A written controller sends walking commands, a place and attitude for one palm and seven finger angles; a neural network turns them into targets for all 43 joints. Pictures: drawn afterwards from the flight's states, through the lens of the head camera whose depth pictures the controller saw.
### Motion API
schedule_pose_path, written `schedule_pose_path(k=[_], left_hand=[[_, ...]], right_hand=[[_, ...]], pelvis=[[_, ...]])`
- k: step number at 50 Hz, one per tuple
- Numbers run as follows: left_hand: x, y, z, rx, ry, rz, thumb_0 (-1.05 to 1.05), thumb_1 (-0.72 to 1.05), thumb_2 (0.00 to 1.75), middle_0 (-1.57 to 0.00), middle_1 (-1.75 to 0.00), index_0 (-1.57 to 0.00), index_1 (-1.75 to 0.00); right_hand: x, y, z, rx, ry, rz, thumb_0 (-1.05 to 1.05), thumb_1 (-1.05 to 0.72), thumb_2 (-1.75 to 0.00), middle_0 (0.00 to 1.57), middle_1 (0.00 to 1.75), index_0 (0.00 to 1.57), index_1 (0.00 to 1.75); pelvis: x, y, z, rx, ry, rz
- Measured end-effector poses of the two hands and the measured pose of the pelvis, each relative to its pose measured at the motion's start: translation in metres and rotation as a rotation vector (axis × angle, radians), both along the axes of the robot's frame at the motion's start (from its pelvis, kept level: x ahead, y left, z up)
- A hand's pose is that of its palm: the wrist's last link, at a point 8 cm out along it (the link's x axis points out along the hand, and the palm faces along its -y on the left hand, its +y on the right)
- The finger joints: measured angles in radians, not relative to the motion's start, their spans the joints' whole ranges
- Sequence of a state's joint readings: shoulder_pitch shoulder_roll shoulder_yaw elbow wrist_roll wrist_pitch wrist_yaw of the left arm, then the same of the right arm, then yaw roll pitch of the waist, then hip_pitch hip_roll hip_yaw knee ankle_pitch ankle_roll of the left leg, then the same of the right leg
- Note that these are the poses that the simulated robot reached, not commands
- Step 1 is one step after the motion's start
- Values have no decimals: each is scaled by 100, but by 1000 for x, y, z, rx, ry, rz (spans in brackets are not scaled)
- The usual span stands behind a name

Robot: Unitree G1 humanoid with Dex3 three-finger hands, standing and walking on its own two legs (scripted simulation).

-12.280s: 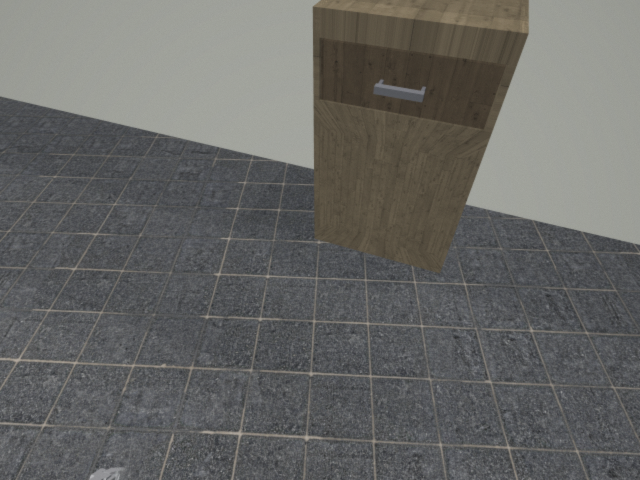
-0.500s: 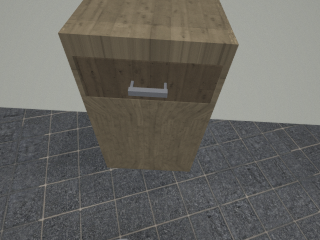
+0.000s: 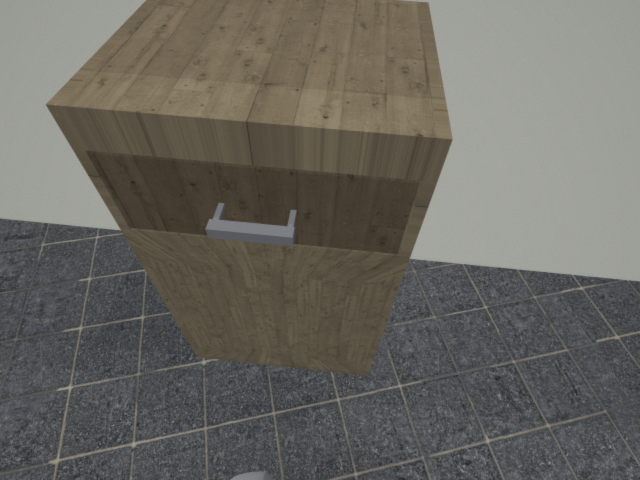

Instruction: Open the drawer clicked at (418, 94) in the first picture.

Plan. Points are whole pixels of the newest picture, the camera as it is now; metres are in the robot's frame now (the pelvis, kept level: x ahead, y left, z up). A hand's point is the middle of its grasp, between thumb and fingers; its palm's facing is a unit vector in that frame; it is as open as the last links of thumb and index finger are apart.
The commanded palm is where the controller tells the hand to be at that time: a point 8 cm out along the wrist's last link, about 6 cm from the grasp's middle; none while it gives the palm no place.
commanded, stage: come to a stop and stand still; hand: left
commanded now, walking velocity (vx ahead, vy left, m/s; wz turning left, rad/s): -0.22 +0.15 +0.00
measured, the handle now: (253, 222) +0.49 +0.14 -0.01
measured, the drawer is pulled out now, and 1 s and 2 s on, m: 0.00 0.00 0.00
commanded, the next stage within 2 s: look again from close up in 0.88 s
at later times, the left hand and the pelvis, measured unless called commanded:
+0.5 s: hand out of the picture +0.02 +0.18 -0.16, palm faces +0.06 -0.97 -0.25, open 7.4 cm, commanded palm none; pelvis +0.01 -0.01 +0.01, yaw +0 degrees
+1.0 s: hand out of the picture -0.02 +0.20 -0.17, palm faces +0.00 -0.98 -0.19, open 7.4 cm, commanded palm none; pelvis -0.02 +0.02 +0.01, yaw -1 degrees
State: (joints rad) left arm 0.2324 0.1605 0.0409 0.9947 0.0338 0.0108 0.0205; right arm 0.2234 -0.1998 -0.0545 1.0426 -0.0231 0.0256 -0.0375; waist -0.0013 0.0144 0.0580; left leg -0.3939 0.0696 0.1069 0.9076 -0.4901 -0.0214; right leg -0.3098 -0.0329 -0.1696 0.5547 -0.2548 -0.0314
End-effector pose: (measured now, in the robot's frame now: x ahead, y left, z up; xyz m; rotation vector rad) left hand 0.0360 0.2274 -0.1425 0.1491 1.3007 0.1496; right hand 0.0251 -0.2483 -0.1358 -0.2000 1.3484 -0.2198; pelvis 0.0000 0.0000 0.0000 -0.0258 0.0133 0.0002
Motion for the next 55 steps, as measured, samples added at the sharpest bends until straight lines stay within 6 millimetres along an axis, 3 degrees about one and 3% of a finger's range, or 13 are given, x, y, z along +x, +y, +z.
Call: schedule_pose_path(k=[4, 9, 14, 18, 27, 31, 37, 49, 55], left_hand=[[0, -10, -13, -38, 45, 17, 1, 94, 90, -20, -30, -20, -30], [1, -14, -8, -34, 72, 32, 1, 94, 90, -20, -30, -20, -30], [1, -13, 4, 26, 61, 43, 1, 93, 90, -20, -30, -20, -30], [-4, -12, 13, 63, 49, 45, 0, 92, 90, -20, -30, -20, -30], [-30, 0, 12, 40, 66, 41, 0, 91, 90, -20, -30, -20, -30], [-37, 14, -2, 8, 65, 52, 0, 91, 90, -20, -30, -20, -30], [-40, 25, 0, -2, 55, 33, 0, 91, 90, -20, -29, -19, -30], [-59, 18, 8, -7, 96, 3, 0, 91, 90, -20, -29, -19, -30], [-64, 17, 5, 9, 106, -34, 0, 91, 90, -20, -29, -20, -30]], right_hand=[[40, 1, 6, -16, -82, 24, 1, -91, -90, 20, 30, 20, 29], [73, 13, 11, 20, -122, 63, 0, -91, -90, 20, 30, 20, 30], [90, 13, -2, 82, -134, 77, 0, -91, -90, 20, 30, 20, 30], [91, 6, -5, 97, -127, 74, 1, -91, -90, 20, 30, 20, 30], [68, 7, 5, 63, -115, 73, 1, -91, -90, 20, 30, 20, 30], [43, 18, 6, 29, -108, 74, 1, -91, -90, 20, 30, 20, 30], [4, 35, 10, 36, -48, 59, 1, -91, -90, 20, 30, 20, 30], [-45, 44, 6, 77, 15, -7, 1, -91, -90, 20, 30, 20, 30], [-52, 48, -3, 105, 2, -3, 1, -91, -90, 20, 30, 20, 30]], pelvis=[[14, -3, -3, -17, -8, -6], [24, -9, 3, 19, -19, -9], [26, -19, 1, 32, -21, -5], [21, -24, 3, 40, -15, 7], [1, -8, 7, 41, -16, 0], [-8, 7, 1, 17, -24, 7], [-15, 16, 7, 33, -28, -9], [-19, 19, 13, 27, -32, -21], [-22, 20, 5, 23, -23, -21]])
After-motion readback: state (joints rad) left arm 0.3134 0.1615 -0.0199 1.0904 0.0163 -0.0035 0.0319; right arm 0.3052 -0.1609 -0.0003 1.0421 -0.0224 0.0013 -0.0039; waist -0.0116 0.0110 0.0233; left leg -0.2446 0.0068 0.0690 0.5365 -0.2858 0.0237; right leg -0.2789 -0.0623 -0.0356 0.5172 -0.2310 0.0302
